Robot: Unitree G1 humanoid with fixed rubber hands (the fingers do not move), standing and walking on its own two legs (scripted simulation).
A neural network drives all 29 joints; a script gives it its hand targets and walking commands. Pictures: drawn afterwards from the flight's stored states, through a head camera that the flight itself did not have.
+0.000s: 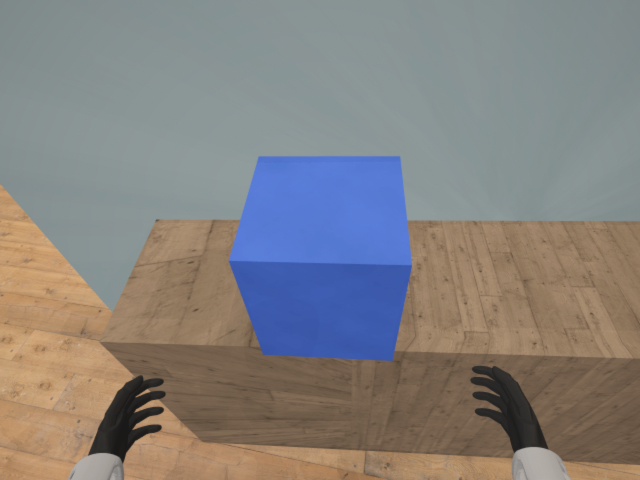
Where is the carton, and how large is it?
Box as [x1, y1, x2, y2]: [229, 156, 411, 360]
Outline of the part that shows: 259,156 230,254 229,262 263,354 392,360 411,268 399,156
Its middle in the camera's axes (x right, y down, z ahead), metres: +0.02 +0.04 +0.60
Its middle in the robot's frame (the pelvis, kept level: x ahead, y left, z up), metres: +0.43 +0.01 +0.00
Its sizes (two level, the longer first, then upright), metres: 0.210 0.200 0.250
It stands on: a pedestal, 0.65 m high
